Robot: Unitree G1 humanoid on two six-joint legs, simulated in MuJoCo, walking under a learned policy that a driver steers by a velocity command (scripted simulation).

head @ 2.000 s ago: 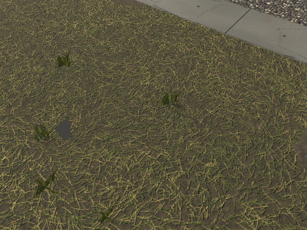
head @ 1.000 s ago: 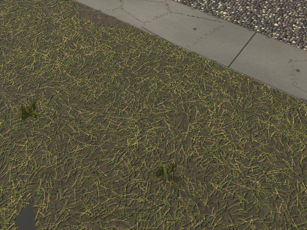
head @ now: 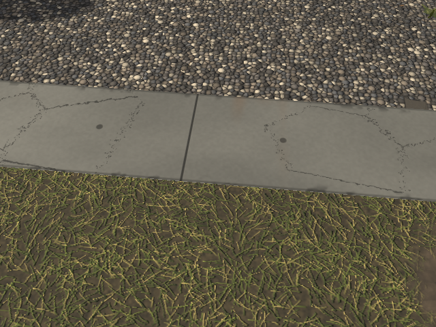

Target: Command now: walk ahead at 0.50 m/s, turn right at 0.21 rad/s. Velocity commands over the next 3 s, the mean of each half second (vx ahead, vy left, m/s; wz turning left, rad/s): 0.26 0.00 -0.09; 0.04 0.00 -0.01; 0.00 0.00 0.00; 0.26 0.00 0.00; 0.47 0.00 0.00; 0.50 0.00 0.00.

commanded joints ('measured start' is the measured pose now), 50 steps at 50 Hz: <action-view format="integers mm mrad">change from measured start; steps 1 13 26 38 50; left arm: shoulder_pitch -87 -237 -303 -226 -197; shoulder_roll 126 27 99 46 46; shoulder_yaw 18 -8 4 -3 1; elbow -113 -144 -114 9 134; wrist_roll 6 26 56 43 30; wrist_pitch -30 -13 22 37 48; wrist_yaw -3 -12 -13 14 18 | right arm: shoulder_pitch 165 203 223 125 187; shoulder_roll -114 -155 -98 -84 -73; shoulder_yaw -30 -20 5 13 19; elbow -3 72 103 137 199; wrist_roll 2 9 -3 -17 -4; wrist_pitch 18 52 153 109 112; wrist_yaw -5 -32 -62 -60 -63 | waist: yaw -95 -75 -84 -26 -46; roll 73 123 -113 121 25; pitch -37 -70 -104 27 -22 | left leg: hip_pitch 449 289 67 34 163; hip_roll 346 212 115 128 98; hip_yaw -500 -66 -64 -84 -44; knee -282 -268 319 -169 -105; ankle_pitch -213 586 -365 -251 25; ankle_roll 202 141 -106 -35 -23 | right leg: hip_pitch -515 -199 -45 57 104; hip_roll -116 -110 -308 -102 -113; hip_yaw -22 -146 100 -119 -124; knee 235 -417 -755 -585 -556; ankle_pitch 87 507 469 294 516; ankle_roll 1 52 -161 14 18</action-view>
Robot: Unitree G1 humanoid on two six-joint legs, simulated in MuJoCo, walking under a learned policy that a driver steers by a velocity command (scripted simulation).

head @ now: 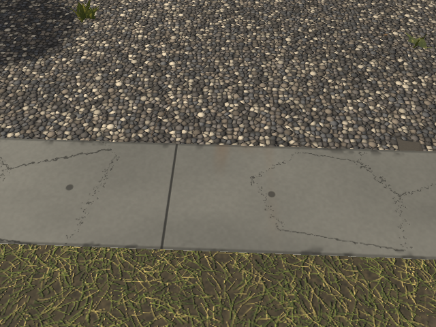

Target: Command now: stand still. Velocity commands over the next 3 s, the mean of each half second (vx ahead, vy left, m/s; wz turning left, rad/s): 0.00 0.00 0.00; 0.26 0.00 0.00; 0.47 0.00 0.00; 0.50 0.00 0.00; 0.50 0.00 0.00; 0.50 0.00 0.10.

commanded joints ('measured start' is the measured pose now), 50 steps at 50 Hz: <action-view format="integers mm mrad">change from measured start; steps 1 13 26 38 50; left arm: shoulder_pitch -9 -25 -18 40 261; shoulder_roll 95 99 87 49 85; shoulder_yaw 17 14 4 10 -17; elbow -18 67 129 123 137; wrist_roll -2 -5 -4 -38 0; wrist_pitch -5 11 13 -82 -108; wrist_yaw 7 17 19 -28 -28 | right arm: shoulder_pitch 40 56 99 70 -64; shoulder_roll -115 -96 -79 -165 -86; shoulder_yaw -21 -15 -7 -57 -57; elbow -19 22 53 7 -90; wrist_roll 1 0 -1 43 29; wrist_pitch -4 0 -2 -38 -75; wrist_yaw -3 -3 -7 0 34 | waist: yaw -4 3 7 56 37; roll -3 8 5 115 -69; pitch -48 -17 9 128 66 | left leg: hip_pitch -77 -68 -79 -126 -594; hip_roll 34 22 15 208 111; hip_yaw -29 -17 -13 -212 -21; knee -110 -140 -167 -286 490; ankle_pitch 221 209 134 -229 204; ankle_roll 24 23 23 154 52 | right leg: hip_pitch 133 143 129 11 280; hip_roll -29 -29 -25 -10 -208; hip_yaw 27 24 20 -99 154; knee -34 -54 -78 36 -395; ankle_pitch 259 222 156 -131 189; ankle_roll -41 -32 -24 -94 -190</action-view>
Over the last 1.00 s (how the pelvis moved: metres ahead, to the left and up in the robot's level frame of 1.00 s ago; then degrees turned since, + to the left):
0.24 0.00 0.01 -1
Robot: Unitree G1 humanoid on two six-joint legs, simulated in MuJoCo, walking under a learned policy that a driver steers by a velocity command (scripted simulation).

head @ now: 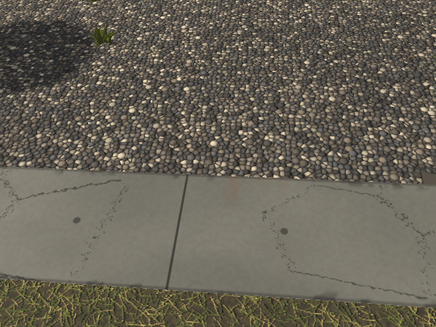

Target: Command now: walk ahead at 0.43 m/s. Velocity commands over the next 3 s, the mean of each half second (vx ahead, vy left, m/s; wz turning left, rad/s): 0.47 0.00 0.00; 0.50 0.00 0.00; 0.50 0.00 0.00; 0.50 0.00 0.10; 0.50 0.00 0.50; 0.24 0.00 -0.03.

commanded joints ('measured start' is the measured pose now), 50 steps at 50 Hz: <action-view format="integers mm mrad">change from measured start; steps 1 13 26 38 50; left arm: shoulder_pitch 31 58 -143 -505 -207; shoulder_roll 141 214 127 126 142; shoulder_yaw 12 47 49 32 45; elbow -39 -59 -200 -333 -233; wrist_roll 6 -7 -12 -21 12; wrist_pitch -2 32 23 -4 -16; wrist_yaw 19 37 39 -18 -19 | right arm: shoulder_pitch -91 -223 14 220 98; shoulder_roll -29 -96 -92 -138 -69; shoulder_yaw -7 -15 -6 -22 -12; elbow -74 -164 -20 48 -29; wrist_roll -8 0 -37 -12 -8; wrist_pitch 1 -15 -31 10 -8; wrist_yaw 7 50 24 -13 -9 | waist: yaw -8 -83 -19 -110 -56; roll -94 -159 22 19 -105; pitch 122 46 51 110 -35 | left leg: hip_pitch -221 125 312 615 -31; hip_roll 42 -96 124 173 65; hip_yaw -10 74 -160 -78 -85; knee -134 -548 -998 -917 74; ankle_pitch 100 142 133 236 -68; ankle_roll -31 52 187 125 -3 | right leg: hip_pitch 52 198 -569 -616 -59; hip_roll -243 -291 -209 -122 -272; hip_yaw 206 70 123 69 316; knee -203 7 744 202 -137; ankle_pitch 278 842 105 287 252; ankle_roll -130 -83 18 7 -181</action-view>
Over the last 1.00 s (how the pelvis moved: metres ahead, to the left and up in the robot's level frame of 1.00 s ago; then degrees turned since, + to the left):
0.12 -0.04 0.01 0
